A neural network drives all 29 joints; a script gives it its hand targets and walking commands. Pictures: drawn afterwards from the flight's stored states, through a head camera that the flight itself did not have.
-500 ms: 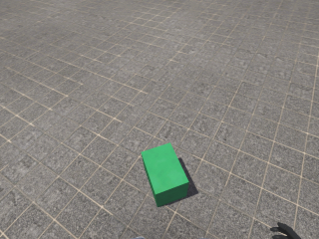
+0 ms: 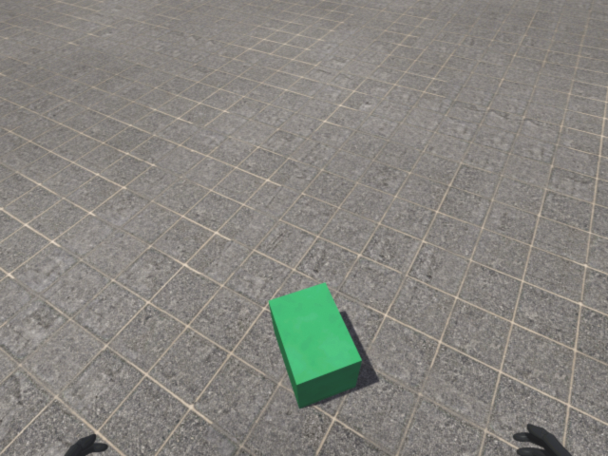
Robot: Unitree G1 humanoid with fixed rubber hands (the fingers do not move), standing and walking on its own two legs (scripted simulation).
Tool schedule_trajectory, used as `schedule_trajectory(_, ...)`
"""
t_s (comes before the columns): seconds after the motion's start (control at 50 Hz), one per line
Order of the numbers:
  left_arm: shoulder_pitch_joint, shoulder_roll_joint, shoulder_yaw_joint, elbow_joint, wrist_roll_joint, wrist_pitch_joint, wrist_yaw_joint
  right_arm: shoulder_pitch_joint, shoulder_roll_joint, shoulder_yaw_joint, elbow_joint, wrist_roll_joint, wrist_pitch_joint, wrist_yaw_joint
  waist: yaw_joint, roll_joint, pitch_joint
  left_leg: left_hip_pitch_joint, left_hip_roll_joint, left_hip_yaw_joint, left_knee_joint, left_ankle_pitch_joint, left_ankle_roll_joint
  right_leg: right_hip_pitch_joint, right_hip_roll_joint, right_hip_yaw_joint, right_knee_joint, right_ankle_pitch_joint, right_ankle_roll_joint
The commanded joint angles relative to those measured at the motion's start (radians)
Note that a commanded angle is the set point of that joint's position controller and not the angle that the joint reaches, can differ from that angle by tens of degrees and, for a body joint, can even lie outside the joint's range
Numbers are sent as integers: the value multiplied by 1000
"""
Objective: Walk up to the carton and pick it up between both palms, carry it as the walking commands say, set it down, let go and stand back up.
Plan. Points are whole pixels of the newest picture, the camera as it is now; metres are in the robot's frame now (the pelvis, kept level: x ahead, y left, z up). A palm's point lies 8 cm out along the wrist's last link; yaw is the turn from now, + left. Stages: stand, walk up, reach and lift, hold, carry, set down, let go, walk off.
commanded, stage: walk up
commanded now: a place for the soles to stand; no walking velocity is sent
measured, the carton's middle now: (312, 344) +0.55 +0.00 -0.65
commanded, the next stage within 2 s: none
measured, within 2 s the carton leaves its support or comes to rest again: neither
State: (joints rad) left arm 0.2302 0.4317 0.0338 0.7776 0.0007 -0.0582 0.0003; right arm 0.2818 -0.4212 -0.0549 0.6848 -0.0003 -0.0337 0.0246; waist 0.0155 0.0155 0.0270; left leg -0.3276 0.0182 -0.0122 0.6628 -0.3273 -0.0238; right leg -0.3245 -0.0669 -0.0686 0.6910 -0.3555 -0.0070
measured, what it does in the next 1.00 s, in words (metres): steps to the right: right foot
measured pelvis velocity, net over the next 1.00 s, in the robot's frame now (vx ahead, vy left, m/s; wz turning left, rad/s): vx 0.06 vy -0.20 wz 0.16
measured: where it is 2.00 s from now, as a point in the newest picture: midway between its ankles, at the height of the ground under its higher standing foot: outside the picture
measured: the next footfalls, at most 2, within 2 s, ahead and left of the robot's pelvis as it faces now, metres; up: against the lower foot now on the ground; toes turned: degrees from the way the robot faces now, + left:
right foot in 0.80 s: +0.13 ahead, -0.25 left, +0.00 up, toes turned +4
left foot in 1.40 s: +0.20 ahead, -0.10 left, +0.00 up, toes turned +14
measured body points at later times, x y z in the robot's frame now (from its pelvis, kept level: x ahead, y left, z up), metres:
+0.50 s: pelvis +0.00 -0.01 +0.00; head +0.00 -0.01 +0.45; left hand +0.11 +0.33 -0.08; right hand +0.12 -0.33 -0.09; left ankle +0.02 +0.14 -0.72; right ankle +0.00 -0.12 -0.71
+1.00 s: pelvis +0.06 -0.20 +0.01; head +0.09 -0.21 +0.46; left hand +0.04 +0.14 -0.07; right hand +0.20 -0.53 -0.08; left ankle +0.03 -0.03 -0.63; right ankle +0.09 -0.25 -0.72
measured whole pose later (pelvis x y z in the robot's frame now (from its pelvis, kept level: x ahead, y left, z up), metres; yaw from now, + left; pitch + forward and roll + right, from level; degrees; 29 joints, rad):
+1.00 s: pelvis +0.06 -0.20 +0.01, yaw +9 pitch -2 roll +4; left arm 0.42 0.42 0.12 0.69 0.02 0.01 -0.06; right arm 0.40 -0.48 -0.05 0.73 0.00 -0.05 -0.07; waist 0.06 -0.04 0.08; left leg -0.51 -0.05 -0.07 1.18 -0.27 0.00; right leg -0.28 -0.03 -0.09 0.63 -0.33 -0.03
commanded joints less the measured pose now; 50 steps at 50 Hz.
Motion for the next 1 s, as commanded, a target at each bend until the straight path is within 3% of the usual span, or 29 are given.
schedule_trajectory(0.0, -17, 186, 49, -24, 13, -12, 5, -71, -186, -28, 13, -14, -28, -23, -9, 9, -112, 29, 112, -130, -97, 166, 125, 59, -55, 99, -96, 162, -71)
schedule_trajectory(0.04, -16, 190, 51, -15, 16, -12, 4, -72, -189, -28, 19, -12, -28, -22, -4, -13, -108, -1, 114, -138, -100, 140, 129, 91, -50, 103, -122, 131, -72)
schedule_trajectory(0.08, -31, 199, 51, -14, 20, -14, 3, -70, -184, -27, 24, -11, -25, -21, -13, -35, -79, -19, 78, -87, -78, 97, 110, 65, -76, 140, -168, 85, -84)
schedule_trajectory(0.14, -42, 203, 50, -9, 20, -17, 1, -79, -188, -25, 23, -14, -24, -18, -17, -30, -70, 2, 59, -72, -79, 72, 106, 37, -80, 144, -179, 57, -86)
schedule_trajectory(0.22, -46, 192, 50, -5, 20, -16, -2, -70, -186, -26, 26, -14, -27, -19, -13, -42, -80, 2, 80, -102, -100, 86, 108, 52, -65, 129, -171, 64, -75)
schedule_trajectory(0.24, -49, 186, 45, -10, 20, -17, -2, -76, -187, -25, 24, -15, -28, -19, -14, -21, -83, 16, 73, -100, -91, 95, 115, 36, -70, 135, -174, 76, -75)
schedule_trajectory(0.34, -53, 202, 50, -11, 19, -15, 0, -67, -176, -24, 30, -12, -26, -21, -20, -46, -92, 23, 64, -74, -78, 118, 102, 57, -83, 142, -167, 103, -80)
schedule_trajectory(0.4, -52, 192, 48, -10, 20, -11, -1, -72, -185, -26, 30, -17, -29, -22, -14, -21, -94, 23, 73, -89, -87, 128, 114, 60, -63, 123, -149, 106, -77)
schedule_trajectory(0.42, -125, 268, 121, -125, 87, 33, -51, 164, -322, -86, 85, 1, -47, -64, -42, -125, -73, 47, 136, -274, -130, -49, 166, -53, -42, 83, 4, -155, -81)
schedule_trajectory(0.44, -181, 233, 119, -153, 88, 57, -67, 256, -396, -111, 114, -1, -54, -84, -87, 3, -29, 179, 242, -519, -247, -222, 235, -286, 17, 72, 176, -309, -53)
schedule_trajectory(0.46, -232, 209, 113, -185, 93, 69, -75, 308, -438, -129, 118, -11, -63, -95, -125, 62, 23, 264, 354, -745, -336, -285, 314, -486, 22, 127, 347, -340, -23)
schedule_trajectory(0.48, -224, 202, 116, -187, 95, 77, -80, 297, -425, -125, 107, -9, -73, -108, -100, 0, 69, 252, 382, -750, -344, -248, 331, -540, -27, 192, 400, -246, -11)
schedule_trajectory(0.52, -142, 189, 123, -172, 82, 82, -94, 216, -370, -108, 74, -8, -85, -118, -35, -29, 96, 253, 315, -591, -290, -157, 303, -557, -52, 211, 389, -102, -4)
schedule_trajectory(0.54, -101, 180, 127, -165, 73, 88, -100, 182, -348, -100, 60, -9, -85, -122, -15, 0, 84, 206, 263, -492, -278, -98, 269, -489, -40, 189, 373, -78, -1)
schedule_trajectory(0.56, -101, 176, 135, -177, 71, 95, -103, 184, -341, -94, 53, -11, -85, -120, -24, 12, 63, 157, 223, -441, -274, -54, 243, -419, -18, 165, 365, -88, 3)
schedule_trajectory(0.58, -109, 169, 138, -184, 72, 103, -108, 183, -342, -95, 52, -15, -84, -118, -32, 38, 43, 121, 196, -419, -273, -49, 232, -369, -7, 147, 357, -94, 6)
schedule_trajectory(0.62, -122, 168, 148, -212, 69, 111, -115, 183, -370, -104, 49, -24, -86, -123, -39, 153, 11, 61, 198, -404, -259, -66, 227, -318, -11, 134, 334, -106, 7)
schedule_trajectory(0.68, -105, 194, 156, -210, 61, 108, -119, 144, -383, -109, 37, -32, -83, -127, -29, 218, -5, -17, 181, -353, -219, -170, 209, -219, -19, 121, 249, -93, 2)
schedule_trajectory(0.7, -96, 197, 159, -213, 57, 105, -119, 112, -385, -105, 29, -35, -81, -128, -11, 215, 0, -74, 178, -341, -207, -140, 201, -149, -12, 104, 217, -92, -10)
schedule_trajectory(0.72, -43, 201, 165, -203, 52, 101, -116, 69, -381, -102, 23, -36, -78, -129, 27, 254, -14, -123, 179, -301, -177, -72, 186, -43, -25, 91, 155, -68, -23)
schedule_trajectory(0.74, 95, 197, 171, -160, 42, 91, -107, -5, -359, -92, 8, -40, -71, -130, 123, 172, -42, -233, 135, -222, -31, -19, 152, 165, -9, 58, -17, -19, -26)
schedule_trajectory(0.76, 259, 260, 193, -106, 66, 73, -88, 19, -250, -65, 12, -45, -65, -134, 213, -115, -84, -390, 1, -128, 354, -54, 98, 378, -40, 166, -193, -114, -16)
schedule_trajectory(0.78, 311, 344, 195, -113, 82, 61, -72, 40, -149, -33, 3, -29, -59, -142, 227, -434, -12, -585, -145, -113, 637, -316, 43, 333, -235, 481, -377, -216, 3)
schedule_trajectory(0.8, 180, 369, 192, -144, 58, 56, -67, 100, -176, -55, 12, -18, -42, -161, 122, -338, 38, -555, -102, -188, 707, -264, 35, 195, -318, 610, -483, -257, -1)
schedule_trajectory(0.82, 99, 341, 182, -169, 41, 66, -68, 116, -227, -75, 37, -20, -38, -162, 72, -207, 61, -484, -59, -188, 695, -156, 40, 95, -292, 538, -504, -392, 7)
schedule_trajectory(0.84, 22, 311, 175, -187, 30, 68, -64, 117, -273, -86, 63, -17, -29, -149, 47, -161, 84, -409, -29, -160, 699, -57, 39, -1, -231, 487, -506, -469, 34)
schedule_trajectory(0.86, 9, 277, 172, -203, 37, 61, -60, 158, -278, -88, 77, -14, -31, -133, 26, -166, 85, -404, -14, -110, 632, 0, 21, 40, -193, 419, -464, -391, 7)
schedule_trajectory(0.92, 61, 209, 153, -190, 36, 32, -52, 226, -227, -62, 106, 2, -26, -90, 2, -122, 101, -323, -26, -76, 554, 125, 13, 49, -138, 238, -456, -160, 31)
schedule_trajectory(0.98, 198, 187, 143, -157, 19, 2, -26, 149, -183, -46, 67, 1, -19, -57, 36, -42, 42, -353, -58, -110, 445, 151, 16, 268, -160, 224, -397, 189, 59)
